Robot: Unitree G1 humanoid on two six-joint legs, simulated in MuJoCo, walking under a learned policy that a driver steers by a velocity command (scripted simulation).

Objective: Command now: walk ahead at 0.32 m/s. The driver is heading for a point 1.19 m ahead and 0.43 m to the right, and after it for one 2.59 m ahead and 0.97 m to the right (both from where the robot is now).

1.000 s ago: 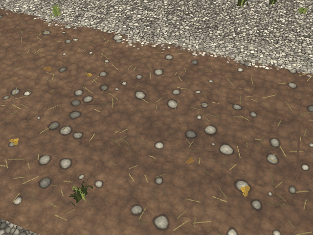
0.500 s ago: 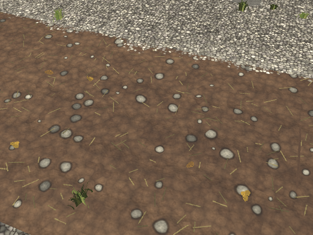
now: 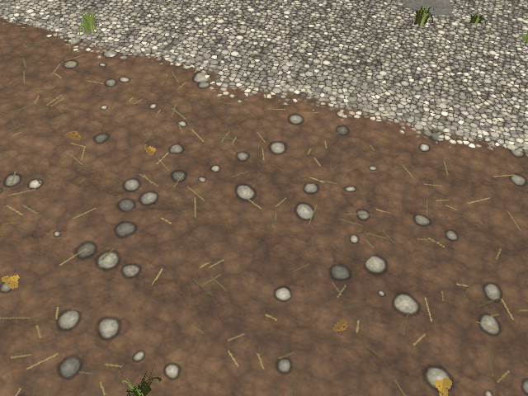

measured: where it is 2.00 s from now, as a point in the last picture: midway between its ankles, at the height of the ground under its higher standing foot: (401, 330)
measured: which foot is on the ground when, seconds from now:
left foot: down 0.00-0.18, up 0.20-0.78, down 0.80-1.00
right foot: up 0.00-0.16, down 0.18-0.80, up 0.82-1.00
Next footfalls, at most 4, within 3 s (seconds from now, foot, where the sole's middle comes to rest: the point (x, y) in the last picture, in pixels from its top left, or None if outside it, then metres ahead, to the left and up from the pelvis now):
0.18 right None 0.27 -0.05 -0.78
0.80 left None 0.31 0.10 -0.78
1.32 right None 0.23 -0.13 -0.78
1.76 left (360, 330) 0.68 -0.27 -0.78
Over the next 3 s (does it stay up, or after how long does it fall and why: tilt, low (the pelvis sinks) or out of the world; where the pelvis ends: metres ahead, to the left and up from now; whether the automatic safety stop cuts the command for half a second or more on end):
stays up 1.29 -0.49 -0.02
